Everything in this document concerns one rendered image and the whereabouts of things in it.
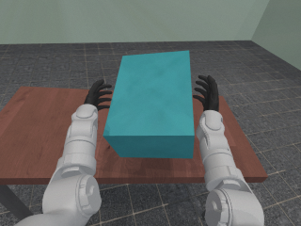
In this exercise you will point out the table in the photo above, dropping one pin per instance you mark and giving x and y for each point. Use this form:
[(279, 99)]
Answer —
[(33, 129)]

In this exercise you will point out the left robot hand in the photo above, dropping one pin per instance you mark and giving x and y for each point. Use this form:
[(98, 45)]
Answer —
[(94, 94)]

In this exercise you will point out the right robot upper arm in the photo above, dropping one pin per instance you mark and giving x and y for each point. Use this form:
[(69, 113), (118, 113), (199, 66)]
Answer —
[(229, 207)]

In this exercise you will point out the right robot hand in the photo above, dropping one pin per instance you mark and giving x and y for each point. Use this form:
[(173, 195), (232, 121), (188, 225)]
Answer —
[(211, 95)]

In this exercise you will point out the robot right forearm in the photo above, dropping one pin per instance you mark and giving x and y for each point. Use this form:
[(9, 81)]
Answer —
[(216, 156)]

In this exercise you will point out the left robot upper arm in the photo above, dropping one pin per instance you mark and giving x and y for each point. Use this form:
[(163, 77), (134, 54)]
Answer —
[(69, 201)]

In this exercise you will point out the robot left forearm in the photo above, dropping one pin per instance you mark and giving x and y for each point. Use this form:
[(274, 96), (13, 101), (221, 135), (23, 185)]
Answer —
[(80, 145)]

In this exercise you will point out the carton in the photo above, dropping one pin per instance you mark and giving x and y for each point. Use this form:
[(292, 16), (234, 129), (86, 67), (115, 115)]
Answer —
[(151, 111)]

